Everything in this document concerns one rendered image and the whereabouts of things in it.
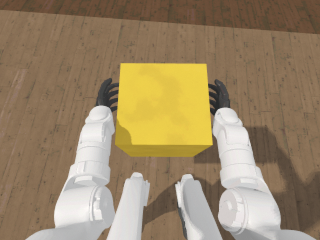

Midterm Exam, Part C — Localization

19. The left robot thigh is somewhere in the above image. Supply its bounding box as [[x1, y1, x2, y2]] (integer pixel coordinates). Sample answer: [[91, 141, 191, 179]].
[[106, 176, 150, 240]]

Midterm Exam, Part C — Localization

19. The robot left hand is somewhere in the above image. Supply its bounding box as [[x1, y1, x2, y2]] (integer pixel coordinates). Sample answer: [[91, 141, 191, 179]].
[[95, 78, 119, 112]]

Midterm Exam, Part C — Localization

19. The carton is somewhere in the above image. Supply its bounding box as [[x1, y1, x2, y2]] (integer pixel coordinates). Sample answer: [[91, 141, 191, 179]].
[[115, 63, 213, 157]]

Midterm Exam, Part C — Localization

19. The robot left shin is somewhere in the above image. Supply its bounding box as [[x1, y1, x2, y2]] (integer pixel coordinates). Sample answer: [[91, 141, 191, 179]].
[[123, 172, 144, 190]]

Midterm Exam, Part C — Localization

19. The robot right forearm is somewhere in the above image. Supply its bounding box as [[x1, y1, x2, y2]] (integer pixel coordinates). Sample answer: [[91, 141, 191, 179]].
[[212, 107, 281, 225]]

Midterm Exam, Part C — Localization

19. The robot right upper arm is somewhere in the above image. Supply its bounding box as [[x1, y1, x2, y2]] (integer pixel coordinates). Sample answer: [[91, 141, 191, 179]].
[[218, 187, 316, 240]]

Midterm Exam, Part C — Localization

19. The robot right hand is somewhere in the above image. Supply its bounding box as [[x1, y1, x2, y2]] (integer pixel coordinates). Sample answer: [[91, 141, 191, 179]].
[[208, 79, 231, 116]]

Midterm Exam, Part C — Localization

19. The robot left upper arm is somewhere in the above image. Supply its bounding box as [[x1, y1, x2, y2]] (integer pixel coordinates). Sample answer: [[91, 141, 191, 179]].
[[25, 184, 115, 240]]

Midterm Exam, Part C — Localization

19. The robot left forearm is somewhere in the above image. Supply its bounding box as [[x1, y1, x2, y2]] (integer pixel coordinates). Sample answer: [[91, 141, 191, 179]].
[[54, 105, 115, 225]]

